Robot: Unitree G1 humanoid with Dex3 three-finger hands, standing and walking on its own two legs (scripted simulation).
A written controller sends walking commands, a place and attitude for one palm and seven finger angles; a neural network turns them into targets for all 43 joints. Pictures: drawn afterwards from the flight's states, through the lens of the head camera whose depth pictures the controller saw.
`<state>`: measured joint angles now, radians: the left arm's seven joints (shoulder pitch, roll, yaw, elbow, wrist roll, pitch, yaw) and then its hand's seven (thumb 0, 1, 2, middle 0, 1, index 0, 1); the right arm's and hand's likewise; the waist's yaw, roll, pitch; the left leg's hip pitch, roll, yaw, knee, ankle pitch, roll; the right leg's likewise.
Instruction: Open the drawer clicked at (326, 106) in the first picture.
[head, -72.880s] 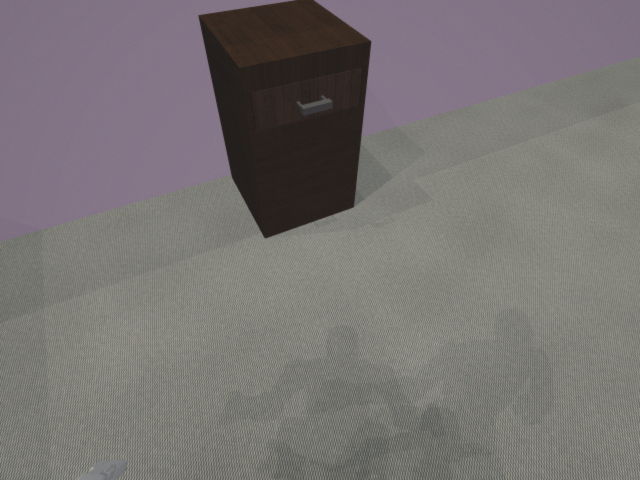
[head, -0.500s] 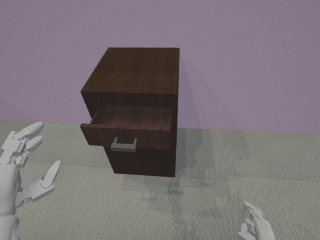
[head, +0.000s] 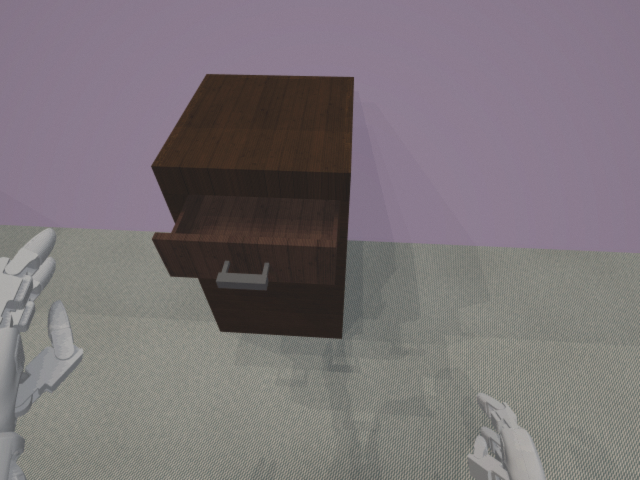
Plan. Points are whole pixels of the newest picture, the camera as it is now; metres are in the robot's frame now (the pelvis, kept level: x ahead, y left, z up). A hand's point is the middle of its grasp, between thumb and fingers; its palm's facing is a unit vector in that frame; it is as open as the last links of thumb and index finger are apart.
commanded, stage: step back with the hand held close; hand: left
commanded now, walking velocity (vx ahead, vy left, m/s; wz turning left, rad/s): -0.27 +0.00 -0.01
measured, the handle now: (244, 273) +0.54 +0.21 -0.19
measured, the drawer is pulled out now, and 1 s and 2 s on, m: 0.14 0.14 0.14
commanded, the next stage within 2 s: stop stepping back and stand still in 1.30 s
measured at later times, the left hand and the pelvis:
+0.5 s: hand (30, 433) +0.13 +0.25 +0.14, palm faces +0.37 -0.82 -0.44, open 7.4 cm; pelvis -0.06 +0.01 -0.01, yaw +0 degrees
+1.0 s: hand out of the picture +0.06 +0.24 +0.15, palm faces +0.39 -0.79 -0.47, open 7.4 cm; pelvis -0.13 -0.01 -0.02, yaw +3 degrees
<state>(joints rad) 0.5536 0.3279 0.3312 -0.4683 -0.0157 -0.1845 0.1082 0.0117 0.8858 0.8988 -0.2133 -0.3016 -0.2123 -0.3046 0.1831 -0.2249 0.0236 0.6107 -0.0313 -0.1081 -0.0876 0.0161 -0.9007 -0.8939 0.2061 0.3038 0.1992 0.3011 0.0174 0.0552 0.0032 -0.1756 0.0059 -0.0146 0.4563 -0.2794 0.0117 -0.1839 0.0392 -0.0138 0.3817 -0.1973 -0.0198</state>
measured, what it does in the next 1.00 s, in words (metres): walks backwards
